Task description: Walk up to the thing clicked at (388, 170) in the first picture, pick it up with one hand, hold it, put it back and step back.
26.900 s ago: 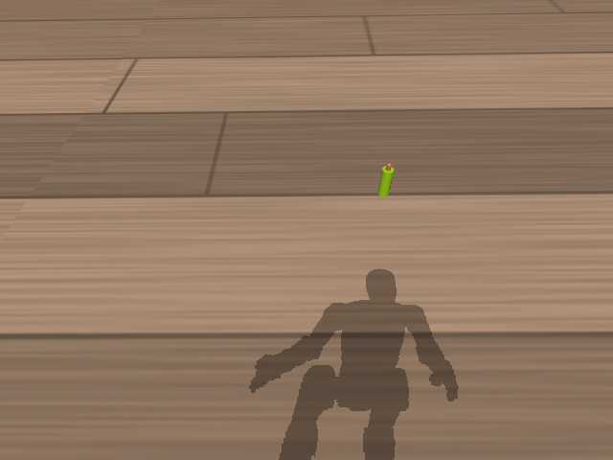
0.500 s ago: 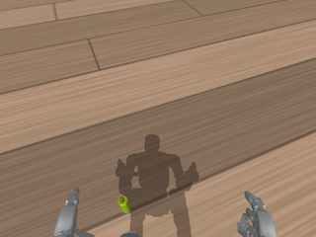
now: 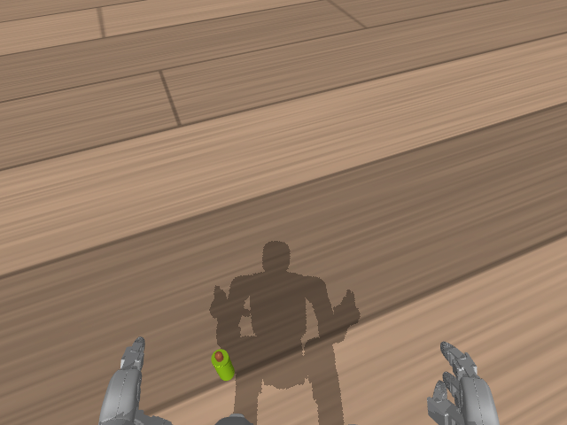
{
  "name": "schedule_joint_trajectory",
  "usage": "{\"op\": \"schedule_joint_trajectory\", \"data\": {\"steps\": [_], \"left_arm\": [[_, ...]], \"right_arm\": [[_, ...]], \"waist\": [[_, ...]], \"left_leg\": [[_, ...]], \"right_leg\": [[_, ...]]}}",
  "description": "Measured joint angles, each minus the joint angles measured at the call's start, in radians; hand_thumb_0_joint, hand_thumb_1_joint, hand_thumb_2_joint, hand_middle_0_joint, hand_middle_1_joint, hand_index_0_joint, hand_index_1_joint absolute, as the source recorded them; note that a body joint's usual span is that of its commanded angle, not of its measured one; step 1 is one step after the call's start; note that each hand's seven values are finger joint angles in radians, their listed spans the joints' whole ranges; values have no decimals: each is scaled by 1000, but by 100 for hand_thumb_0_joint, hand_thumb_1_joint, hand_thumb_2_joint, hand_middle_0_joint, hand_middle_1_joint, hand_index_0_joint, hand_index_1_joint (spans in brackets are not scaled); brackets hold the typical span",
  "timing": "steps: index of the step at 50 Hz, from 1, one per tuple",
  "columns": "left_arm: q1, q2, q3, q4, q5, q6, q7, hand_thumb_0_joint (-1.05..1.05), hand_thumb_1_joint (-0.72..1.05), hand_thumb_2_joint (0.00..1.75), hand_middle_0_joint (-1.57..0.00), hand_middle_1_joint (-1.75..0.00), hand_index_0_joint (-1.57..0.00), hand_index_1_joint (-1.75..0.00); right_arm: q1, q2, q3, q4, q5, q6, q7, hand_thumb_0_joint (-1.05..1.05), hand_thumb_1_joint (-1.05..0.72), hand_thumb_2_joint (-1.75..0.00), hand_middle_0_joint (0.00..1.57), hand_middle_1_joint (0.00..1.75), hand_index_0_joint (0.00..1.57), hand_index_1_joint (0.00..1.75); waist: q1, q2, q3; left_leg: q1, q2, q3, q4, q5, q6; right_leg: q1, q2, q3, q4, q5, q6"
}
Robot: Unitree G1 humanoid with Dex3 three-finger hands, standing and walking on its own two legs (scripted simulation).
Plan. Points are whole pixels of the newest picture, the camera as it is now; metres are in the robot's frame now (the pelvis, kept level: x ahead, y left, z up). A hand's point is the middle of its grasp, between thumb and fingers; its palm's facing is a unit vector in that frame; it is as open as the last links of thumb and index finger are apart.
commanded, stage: home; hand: left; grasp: from the side
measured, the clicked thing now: (222, 363) +0.38 +0.21 -0.63
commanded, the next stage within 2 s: stand in 0.68 s
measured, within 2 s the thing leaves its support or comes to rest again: neither
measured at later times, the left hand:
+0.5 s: hand (166, 400) +0.17 +0.18 -0.06, palm faces +0.10 -0.96 -0.28, open 17.5 cm
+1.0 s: hand (163, 399) +0.17 +0.19 -0.06, palm faces +0.10 -0.96 -0.28, open 15.2 cm
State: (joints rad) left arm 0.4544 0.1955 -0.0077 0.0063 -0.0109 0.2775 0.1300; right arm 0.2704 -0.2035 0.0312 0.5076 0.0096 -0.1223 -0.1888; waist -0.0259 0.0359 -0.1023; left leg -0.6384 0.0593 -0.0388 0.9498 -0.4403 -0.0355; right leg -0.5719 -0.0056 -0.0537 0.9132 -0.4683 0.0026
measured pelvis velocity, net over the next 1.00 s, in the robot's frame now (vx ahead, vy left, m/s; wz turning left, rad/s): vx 0.00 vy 0.01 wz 0.00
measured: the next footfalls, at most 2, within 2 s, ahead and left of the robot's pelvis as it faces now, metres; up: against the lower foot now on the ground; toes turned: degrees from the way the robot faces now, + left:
none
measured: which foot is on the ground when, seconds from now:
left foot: down 0.00-1.00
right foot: down 0.00-1.00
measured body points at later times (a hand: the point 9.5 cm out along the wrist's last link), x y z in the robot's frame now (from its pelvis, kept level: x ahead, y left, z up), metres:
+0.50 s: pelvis +0.00 +0.00 +0.00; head +0.03 +0.00 +0.45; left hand +0.16 +0.23 -0.04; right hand +0.16 -0.23 -0.07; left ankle +0.02 +0.14 -0.69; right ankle +0.00 -0.12 -0.69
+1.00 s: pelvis +0.00 +0.01 +0.00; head +0.03 +0.01 +0.45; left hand +0.17 +0.24 -0.04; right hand +0.17 -0.23 -0.07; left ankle +0.02 +0.14 -0.69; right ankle +0.00 -0.12 -0.69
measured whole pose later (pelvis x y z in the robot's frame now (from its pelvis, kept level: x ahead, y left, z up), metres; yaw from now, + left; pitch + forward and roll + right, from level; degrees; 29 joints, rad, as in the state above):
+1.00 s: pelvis +0.00 +0.01 +0.00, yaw +0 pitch +7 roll -2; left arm 0.45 0.20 -0.01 0.01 -0.01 0.27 0.13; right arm 0.27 -0.20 0.03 0.52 0.00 -0.13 -0.19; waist -0.02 0.03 -0.10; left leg -0.63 0.06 -0.03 0.95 -0.45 -0.03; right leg -0.56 -0.01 -0.05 0.90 -0.47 0.01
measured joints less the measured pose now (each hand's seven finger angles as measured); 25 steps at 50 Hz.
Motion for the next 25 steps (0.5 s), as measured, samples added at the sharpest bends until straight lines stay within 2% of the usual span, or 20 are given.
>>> {"op": "schedule_joint_trajectory", "data": {"steps": [25], "left_arm": [[-3,-1,0,6,3,-7,1,-1,-56,4,-6,-5,-5,-5]], "right_arm": [[1,4,2,10,-5,-8,1,2,-90,-90,20,30,21,30]], "waist": [[3,-1,3]], "left_leg": [[7,-2,5,-5,-3,4]], "right_leg": [[7,-2,5,-8,1,5]]}}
